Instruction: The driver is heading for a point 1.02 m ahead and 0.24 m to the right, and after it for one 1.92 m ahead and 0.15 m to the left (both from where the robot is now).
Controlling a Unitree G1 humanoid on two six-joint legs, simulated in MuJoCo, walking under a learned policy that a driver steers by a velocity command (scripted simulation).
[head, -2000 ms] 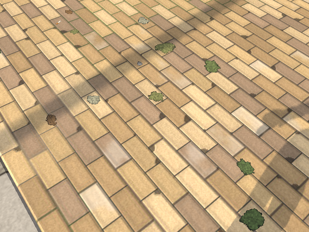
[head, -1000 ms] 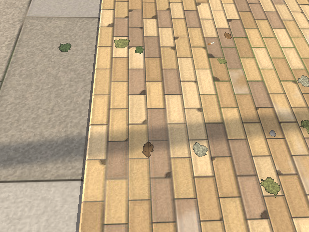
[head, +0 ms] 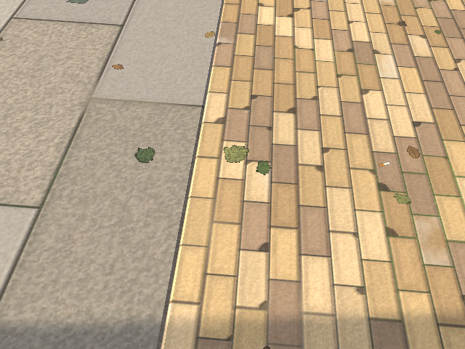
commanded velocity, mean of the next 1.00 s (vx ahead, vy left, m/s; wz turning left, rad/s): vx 0.23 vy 0.00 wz -0.14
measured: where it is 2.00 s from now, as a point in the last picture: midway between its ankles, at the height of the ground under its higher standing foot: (297, 291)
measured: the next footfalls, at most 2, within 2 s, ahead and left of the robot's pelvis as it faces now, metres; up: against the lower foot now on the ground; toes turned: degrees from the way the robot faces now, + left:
right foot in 0.24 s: +0.32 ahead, -0.11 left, +0.00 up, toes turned -4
left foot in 0.70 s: +0.40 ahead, +0.07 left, +0.00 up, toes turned -1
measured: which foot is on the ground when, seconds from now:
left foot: down 0.00-0.24, up 0.26-0.68, down 0.70-1.00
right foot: up 0.00-0.22, down 0.24-0.72, up 0.74-1.00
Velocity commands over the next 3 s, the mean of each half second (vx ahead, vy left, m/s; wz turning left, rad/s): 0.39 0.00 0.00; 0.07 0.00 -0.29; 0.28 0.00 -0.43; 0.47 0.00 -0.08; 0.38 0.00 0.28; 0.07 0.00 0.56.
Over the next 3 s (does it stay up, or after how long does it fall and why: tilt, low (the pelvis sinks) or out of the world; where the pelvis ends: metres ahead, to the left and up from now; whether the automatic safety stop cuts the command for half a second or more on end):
stays up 0.95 -0.30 -0.01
